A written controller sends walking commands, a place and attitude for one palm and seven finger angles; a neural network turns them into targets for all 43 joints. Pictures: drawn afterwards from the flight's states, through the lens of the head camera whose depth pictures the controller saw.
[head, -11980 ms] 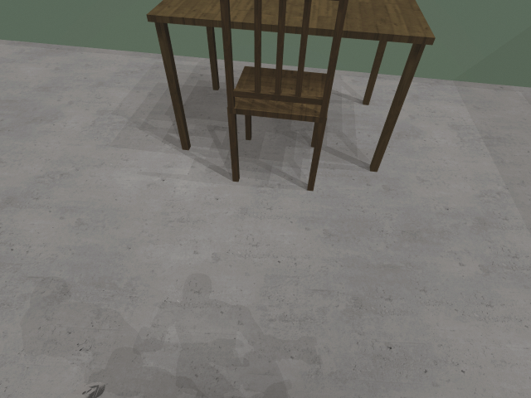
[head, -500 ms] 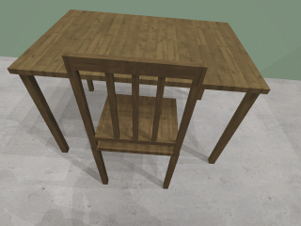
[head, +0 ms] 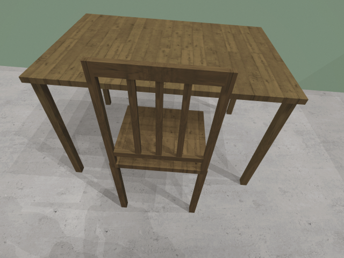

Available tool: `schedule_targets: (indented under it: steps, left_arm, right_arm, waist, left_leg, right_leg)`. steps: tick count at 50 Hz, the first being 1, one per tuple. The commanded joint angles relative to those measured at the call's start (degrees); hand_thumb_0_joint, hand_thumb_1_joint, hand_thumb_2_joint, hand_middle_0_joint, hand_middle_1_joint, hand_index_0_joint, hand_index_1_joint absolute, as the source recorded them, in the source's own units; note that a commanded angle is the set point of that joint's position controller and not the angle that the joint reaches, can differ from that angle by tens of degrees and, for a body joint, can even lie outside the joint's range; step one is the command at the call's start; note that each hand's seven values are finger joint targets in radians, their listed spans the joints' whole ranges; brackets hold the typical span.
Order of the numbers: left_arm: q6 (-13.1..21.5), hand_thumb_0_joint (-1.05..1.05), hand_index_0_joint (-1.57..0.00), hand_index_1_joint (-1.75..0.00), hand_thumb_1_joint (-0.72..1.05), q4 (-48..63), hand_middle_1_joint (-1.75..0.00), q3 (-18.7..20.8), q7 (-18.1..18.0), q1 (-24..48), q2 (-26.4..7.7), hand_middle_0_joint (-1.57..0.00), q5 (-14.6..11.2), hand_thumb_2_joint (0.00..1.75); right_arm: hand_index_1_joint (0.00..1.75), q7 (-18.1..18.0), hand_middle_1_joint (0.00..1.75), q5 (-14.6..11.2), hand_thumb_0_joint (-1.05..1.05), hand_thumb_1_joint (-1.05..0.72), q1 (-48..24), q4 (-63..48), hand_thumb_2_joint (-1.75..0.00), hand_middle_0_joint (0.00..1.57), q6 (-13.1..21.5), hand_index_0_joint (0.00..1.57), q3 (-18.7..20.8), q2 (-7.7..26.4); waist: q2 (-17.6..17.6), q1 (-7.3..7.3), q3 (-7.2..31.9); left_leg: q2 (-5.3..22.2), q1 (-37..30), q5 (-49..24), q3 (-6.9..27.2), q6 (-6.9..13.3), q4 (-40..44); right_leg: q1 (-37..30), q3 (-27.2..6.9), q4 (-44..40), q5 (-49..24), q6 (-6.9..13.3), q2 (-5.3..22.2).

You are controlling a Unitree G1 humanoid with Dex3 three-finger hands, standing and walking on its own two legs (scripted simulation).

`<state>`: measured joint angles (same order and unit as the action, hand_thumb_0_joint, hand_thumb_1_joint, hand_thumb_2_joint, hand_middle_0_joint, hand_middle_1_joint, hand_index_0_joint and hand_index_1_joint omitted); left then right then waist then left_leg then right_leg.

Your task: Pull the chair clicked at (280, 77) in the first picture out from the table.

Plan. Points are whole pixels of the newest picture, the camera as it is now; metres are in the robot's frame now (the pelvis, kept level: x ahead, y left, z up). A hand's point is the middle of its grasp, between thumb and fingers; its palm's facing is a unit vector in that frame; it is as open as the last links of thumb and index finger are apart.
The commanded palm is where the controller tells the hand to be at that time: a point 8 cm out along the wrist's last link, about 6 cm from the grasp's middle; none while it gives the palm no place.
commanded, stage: come to a stop and stand still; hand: left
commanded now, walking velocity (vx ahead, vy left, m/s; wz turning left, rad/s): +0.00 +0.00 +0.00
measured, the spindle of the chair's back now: (159, 123) +0.56 +0.09 -0.05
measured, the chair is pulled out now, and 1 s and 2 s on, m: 0.00 0.00 0.00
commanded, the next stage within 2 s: look again from close up in 1.76 s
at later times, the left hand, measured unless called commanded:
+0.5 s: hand out of the picture -0.01 +0.20 -0.18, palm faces +0.06 -0.99 -0.15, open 7.4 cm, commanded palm none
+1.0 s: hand out of the picture -0.09 +0.26 -0.19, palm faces +0.02 -0.99 -0.15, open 7.4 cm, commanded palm none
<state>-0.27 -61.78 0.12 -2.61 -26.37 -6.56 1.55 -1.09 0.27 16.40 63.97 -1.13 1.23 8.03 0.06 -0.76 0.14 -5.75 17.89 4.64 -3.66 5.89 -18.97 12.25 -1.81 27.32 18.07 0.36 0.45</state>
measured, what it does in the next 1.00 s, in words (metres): walks backwards: left foot, then right foot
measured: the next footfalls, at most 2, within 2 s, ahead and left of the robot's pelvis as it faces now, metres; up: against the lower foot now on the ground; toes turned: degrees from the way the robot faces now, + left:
left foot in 0.30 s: +0.05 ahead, +0.08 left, +0.00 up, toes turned -1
right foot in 0.58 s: -0.11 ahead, -0.07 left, +0.00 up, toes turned -4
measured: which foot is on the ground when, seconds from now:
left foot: down 0.00-0.16, up 0.18-0.28, down 0.30-0.56, up 0.58-0.86, down 0.88-1.00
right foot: down 0.00-0.30, up 0.32-0.56, down 0.58-0.88, up 0.90-1.00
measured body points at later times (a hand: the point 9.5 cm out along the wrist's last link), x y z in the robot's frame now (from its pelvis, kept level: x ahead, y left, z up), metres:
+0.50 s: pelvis -0.10 +0.02 -0.01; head -0.13 +0.05 +0.43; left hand -0.01 +0.25 -0.16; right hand -0.13 -0.19 -0.17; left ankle +0.01 +0.08 -0.74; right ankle -0.12 -0.09 -0.69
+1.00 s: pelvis -0.13 +0.07 -0.01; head -0.14 +0.12 +0.44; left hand -0.09 +0.31 -0.18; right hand -0.14 -0.16 -0.14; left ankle -0.11 +0.17 -0.74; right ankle -0.15 -0.04 -0.68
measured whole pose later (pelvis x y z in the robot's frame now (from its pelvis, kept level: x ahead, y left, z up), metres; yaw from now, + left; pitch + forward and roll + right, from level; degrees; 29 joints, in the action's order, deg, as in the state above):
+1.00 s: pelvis -0.13 +0.07 -0.01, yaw +0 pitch -2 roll +0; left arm -2.7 -53.8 2.8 0.1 -17.8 -13.1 1.6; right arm -1.5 2.2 21.8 56.7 0.6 1.2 8.0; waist 5.9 1.3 0.0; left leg -1.5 15.5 15.6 -2.8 2.9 -32.3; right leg 25.1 -0.8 60.4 25.3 1.6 -0.5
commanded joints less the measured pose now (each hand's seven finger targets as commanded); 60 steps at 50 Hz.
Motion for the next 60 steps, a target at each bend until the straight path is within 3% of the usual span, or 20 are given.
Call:
schedule_targets:
  steps: [1, 7, 9, 11, 13, 15, 17, 19, 26, 27, 28, 29, 31, 34, 39, 42, 44, 46, 51, 60]
  left_arm:
    - [-0.58, 0.00, -0.20, -0.30, 0.90, -1.30, -0.30, 1.05, -0.56, -12.39, -3.25, -0.20, 0.07, 0.90]
    - [-0.98, 0.00, -0.20, -0.30, 0.90, 1.48, -0.30, 2.20, -1.14, -8.05, -6.29, -0.20, 0.13, 0.90]
    - [0.00, 0.00, -0.20, -0.30, 0.90, 8.84, -0.30, 3.38, -2.40, 10.25, -9.21, -0.20, 0.62, 0.90]
    - [0.81, 0.00, -0.20, -0.30, 0.90, 12.51, -0.30, 3.15, -2.10, 18.54, -9.68, -0.20, 0.81, 0.90]
    - [-0.06, 0.00, -0.20, -0.30, 0.90, 11.07, -0.30, 3.23, -1.82, 12.30, -7.44, -0.20, 0.50, 0.90]
    - [-0.79, 0.00, -0.20, -0.30, 0.90, 10.43, -0.30, 2.83, -1.47, 4.78, -3.24, -0.20, -0.91, 0.90]
    - [-2.69, 0.00, -0.20, -0.30, 0.90, 9.98, -0.30, 3.61, -1.00, 3.24, -5.49, -0.20, -0.05, 0.90]
    - [-2.45, 0.00, -0.20, -0.30, 0.90, 9.32, -0.30, 3.67, 0.44, 2.09, -6.52, -0.20, 0.41, 0.90]
    - [-2.72, 0.00, -0.20, -0.30, 0.90, 9.65, -0.30, 2.98, 1.27, -5.50, -5.62, -0.20, -0.78, 0.90]
    - [-2.41, 0.00, -0.20, -0.30, 0.90, 9.89, -0.30, 2.94, 0.71, -6.62, -6.15, -0.20, -0.72, 0.90]
    - [-1.77, 0.00, -0.20, -0.30, 0.90, 11.81, -0.30, 2.59, -0.03, -2.42, -7.91, -0.20, 0.20, 0.90]
    - [-0.77, 0.00, -0.20, -0.30, 0.90, 16.86, -0.30, 2.25, -0.49, 9.20, -10.43, -0.20, 0.70, 0.90]
    - [2.07, 0.00, -0.20, -0.30, 0.90, 18.98, -0.30, 2.79, -1.02, 16.17, -9.82, -0.20, 0.16, 0.90]
    - [3.84, 0.00, -0.20, -0.30, 0.90, 16.88, -0.30, 3.63, -1.16, 13.16, -11.27, -0.20, 0.67, 0.90]
    - [2.37, 0.00, -0.20, -0.30, 0.90, 14.25, -0.30, 4.72, 0.43, 7.63, -13.58, -0.20, 0.99, 0.90]
    - [0.90, 0.00, -0.20, -0.30, 0.90, 12.73, -0.30, 4.07, 1.37, 6.30, -11.37, -0.20, 0.10, 0.90]
    - [0.82, 0.00, -0.20, -0.30, 0.90, 14.89, -0.30, 2.75, 2.24, 6.83, -6.94, -0.20, -0.42, 0.90]
    - [-0.16, 0.00, -0.20, -0.30, 0.90, 15.78, -0.30, 2.90, 1.81, 11.88, -8.58, -0.20, 0.34, 0.90]
    - [-0.55, 0.00, -0.20, -0.30, 0.90, 12.32, -0.30, 2.13, 3.40, 10.87, -8.00, -0.20, -0.39, 0.90]
    - [0.72, 0.00, -0.20, -0.30, 0.90, 7.58, -0.30, 1.99, 2.12, 8.80, -7.74, -0.20, -1.15, 0.90]
  right_arm:
    - [0.30, -0.24, 0.30, -0.13, 0.00, -0.90, 1.03, -2.53, -0.90, 0.20, 0.30, 0.20, 1.40, 7.02]
    - [0.30, -0.28, 0.30, 0.12, 0.00, -0.90, 3.12, -3.83, -0.90, 0.20, -2.06, 0.20, 2.01, 4.55]
    - [0.30, -0.11, 0.30, 0.27, 0.00, -0.90, 10.60, -3.88, -0.90, 0.20, -2.81, 0.20, 3.81, 4.37]
    - [0.30, 0.27, 0.30, -0.58, 0.00, -0.90, 16.49, -3.82, -0.90, 0.20, -1.04, 0.20, 3.19, 2.41]
    - [0.30, 0.29, 0.30, 0.27, 0.00, -0.90, 17.15, -3.56, -0.90, 0.20, 0.19, 0.20, 1.65, 0.81]
    - [0.30, -0.78, 0.30, 1.50, 0.00, -0.90, 14.52, -5.35, -0.90, 0.20, 1.10, 0.20, 1.23, 3.98]
    - [0.30, -1.25, 0.30, 1.35, 0.00, -0.90, 0.31, -9.54, -0.90, 0.20, 1.20, 0.20, 0.92, 6.50]
    - [0.30, -0.94, 0.30, 1.49, 0.00, -0.90, -3.91, -11.66, -0.90, 0.20, 2.11, 0.20, 1.52, 8.02]
    - [0.30, -1.68, 0.30, 1.63, 0.00, -0.90, 2.52, -9.83, -0.90, 0.20, 0.03, 0.20, 2.72, 8.54]
    - [0.30, -1.29, 0.30, 1.24, 0.00, -0.90, 3.71, -10.32, -0.90, 0.20, -0.85, 0.20, 2.63, 6.66]
    - [0.30, -1.18, 0.30, 0.49, 0.00, -0.90, 6.53, -10.69, -0.90, 0.20, -1.36, 0.20, 2.37, 2.97]
    - [0.30, -0.61, 0.30, 0.67, 0.00, -0.90, 9.52, -12.11, -0.90, 0.20, -1.55, 0.20, 3.08, 4.68]
    - [0.30, 0.63, 0.30, 0.86, 0.00, -0.90, 6.01, -14.22, -0.90, 0.20, -1.55, 0.20, 3.75, 8.62]
    - [0.30, 1.68, 0.30, 1.29, 0.00, -0.90, 4.28, -15.27, -0.90, 0.20, 0.06, 0.20, 3.76, 8.14]
    - [0.30, 1.62, 0.30, 1.29, 0.00, -0.90, 1.80, -15.49, -0.90, 0.20, 1.41, 0.20, 2.89, 5.46]
    - [0.30, 0.82, 0.30, 1.44, 0.00, -0.90, 9.18, -11.03, -0.90, 0.20, 2.38, 0.20, 1.81, 5.20]
    - [0.30, 0.06, 0.30, 2.05, 0.00, -0.90, 15.40, -9.07, -0.90, 0.20, 2.23, 0.20, 3.00, 11.73]
    - [0.30, -0.65, 0.30, 1.96, 0.00, -0.90, 9.99, -10.01, -0.90, 0.20, 2.24, 0.20, 1.82, 10.66]
    - [0.30, -1.23, 0.30, 1.43, 0.00, -0.90, 3.67, -10.00, -0.90, 0.20, 3.57, 0.20, 1.44, 9.36]
    - [0.30, -0.91, 0.30, 0.51, 0.00, -0.90, 3.43, -6.50, -0.90, 0.20, 2.42, 0.20, 1.19, 6.81]
  waist:
    - [-1.08, -2.00, -4.84]
    - [10.19, 0.75, -5.79]
    - [16.03, 8.03, -3.96]
    - [6.66, 10.48, -6.91]
    - [-0.24, 7.22, -9.77]
    - [-18.18, 3.77, -9.23]
    - [-16.15, -2.99, -8.85]
    - [-3.50, -4.66, -6.79]
    - [-3.96, -1.72, -5.67]
    - [2.69, -1.65, -6.22]
    - [13.17, 1.30, -7.46]
    - [11.98, 6.38, -7.02]
    - [7.94, 7.08, -9.72]
    - [1.08, 4.89, -6.67]
    - [6.28, 0.15, -5.37]
    - [2.06, 2.26, -3.68]
    - [-14.75, 4.98, -3.73]
    - [-11.68, 2.98, -6.28]
    - [-6.31, 1.08, -5.44]
    - [2.43, 0.05, -0.13]
  left_leg:
    - [11.02, 2.62, 29.39, 12.75, -4.72, 11.80]
    - [1.64, -6.30, 17.98, 4.51, -6.99, -12.89]
    - [3.25, -10.17, 14.55, 8.36, -6.28, -47.22]
    - [5.94, -10.10, 19.87, 9.06, -5.10, -40.64]
    - [7.06, -9.66, 15.51, 6.51, -4.61, -11.38]
    - [14.66, 8.18, 25.04, 20.04, -1.77, 7.63]
    - [20.67, 22.57, 45.56, 37.38, 3.43, 13.14]
    - [19.55, 24.73, 41.55, 33.14, 4.69, 11.23]
    - [10.70, 12.99, 30.81, 15.13, -1.35, 2.07]
    - [5.81, 14.88, 27.97, 9.63, -3.79, -10.19]
    - [-1.29, 16.02, 25.02, 0.56, -6.49, -33.38]
    - [-1.07, 18.24, 21.27, 0.55, -6.12, -55.23]
    - [5.34, 20.05, 14.64, 8.42, -4.95, -61.59]
    - [8.23, 20.13, 13.70, 6.93, -4.93, -53.51]
    - [7.53, 9.06, 19.90, 1.01, -4.16, -25.83]
    - [4.90, -10.92, 12.40, -1.96, -3.93, -2.47]
    - [21.61, -13.17, 22.66, 23.72, 2.75, 5.81]
    - [25.88, -2.51, 28.97, 34.75, 6.93, 9.52]
    - [19.13, -2.78, 14.27, 16.76, 3.76, 8.48]
    - [13.77, 0.16, 7.36, 9.68, -1.49, -2.79]
  right_leg:
    - [0.96, 2.31, -1.23, 5.55, 1.25, -0.90]
    - [17.93, -7.73, -15.04, 19.90, 5.57, 6.50]
    - [30.05, -15.19, -18.19, 10.66, 10.00, 17.24]
    - [33.40, -8.99, -11.70, 7.88, 8.10, 14.93]
    - [28.66, -5.48, 6.12, 11.91, 3.67, 7.27]
    - [17.66, 0.39, 35.34, 11.48, -0.10, -4.72]
    - [16.16, -5.57, 50.44, 4.89, 0.56, -1.16]
    - [13.02, -3.62, 51.39, 2.32, 0.69, -0.72]
    - [-9.70, 8.66, -2.92, 6.79, 5.16, -5.87]
    - [-13.12, 5.92, -11.61, 1.37, 7.10, -3.27]
    - [-6.39, -5.49, -18.16, 5.35, 11.54, 7.88]
    - [0.94, -10.45, -19.10, -0.29, 14.88, 15.41]
    - [9.41, -14.13, -20.16, 5.00, 14.75, 16.38]
    - [1.62, -13.08, -17.08, 6.57, 14.22, 15.52]
    - [1.24, -10.19, -11.91, 10.55, 12.41, 12.54]
    - [9.64, -2.53, 2.51, 15.68, 6.56, 4.99]
    - [22.18, 5.20, 27.66, 15.97, 1.55, -2.90]
    - [24.07, -2.03, 38.79, 11.50, 2.02, 0.68]
    - [17.48, 0.88, 27.21, 3.35, 0.12, 1.97]
    - [-5.58, -1.42, -4.93, -8.20, 0.17, 2.75]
